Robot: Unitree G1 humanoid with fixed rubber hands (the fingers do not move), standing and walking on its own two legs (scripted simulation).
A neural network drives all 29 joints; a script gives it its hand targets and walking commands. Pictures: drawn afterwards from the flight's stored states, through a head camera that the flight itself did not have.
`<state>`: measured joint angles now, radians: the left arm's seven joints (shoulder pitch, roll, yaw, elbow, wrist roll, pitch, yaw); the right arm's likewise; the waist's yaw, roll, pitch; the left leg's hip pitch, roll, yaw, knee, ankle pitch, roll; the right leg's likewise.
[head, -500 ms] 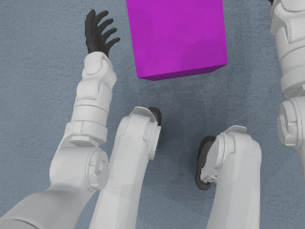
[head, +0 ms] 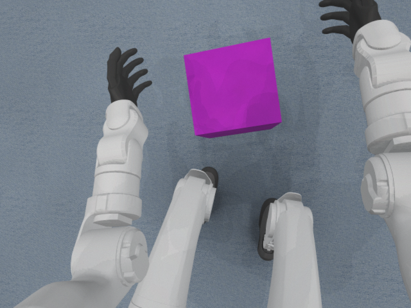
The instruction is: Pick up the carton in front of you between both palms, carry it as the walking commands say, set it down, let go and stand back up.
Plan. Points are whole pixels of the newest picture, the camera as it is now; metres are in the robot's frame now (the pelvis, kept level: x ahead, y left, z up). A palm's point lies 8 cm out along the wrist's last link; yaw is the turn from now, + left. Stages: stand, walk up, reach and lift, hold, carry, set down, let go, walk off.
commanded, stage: set down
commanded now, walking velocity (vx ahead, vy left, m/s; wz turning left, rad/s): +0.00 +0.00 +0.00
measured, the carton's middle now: (233, 97) +0.50 +0.07 -0.42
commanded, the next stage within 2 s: let go in 0.22 s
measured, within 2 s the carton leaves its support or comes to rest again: neither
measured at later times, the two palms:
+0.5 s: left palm (79, 108) +0.38 +0.22 +0.03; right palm out of the picture +0.50 -0.16 +0.02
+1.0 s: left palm out of the picture +0.28 +0.25 +0.15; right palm out of the picture +0.36 -0.20 +0.12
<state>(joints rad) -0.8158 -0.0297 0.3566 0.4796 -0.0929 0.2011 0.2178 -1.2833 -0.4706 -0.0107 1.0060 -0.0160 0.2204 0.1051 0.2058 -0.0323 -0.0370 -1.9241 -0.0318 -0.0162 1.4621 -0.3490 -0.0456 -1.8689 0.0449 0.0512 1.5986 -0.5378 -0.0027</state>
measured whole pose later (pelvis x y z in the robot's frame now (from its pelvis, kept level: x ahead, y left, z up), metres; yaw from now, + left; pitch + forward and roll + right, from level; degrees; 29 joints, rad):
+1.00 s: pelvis +0.11 +0.02 +0.21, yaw -2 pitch +12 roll +0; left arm 0.19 0.21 0.00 0.35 -0.05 0.03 -0.08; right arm -0.04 -0.17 -0.12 0.58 -0.06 0.01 -0.04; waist 0.11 0.04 0.01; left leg -0.53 -0.03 -0.03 0.58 -0.25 0.00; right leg -0.43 0.01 0.06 0.59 -0.36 0.01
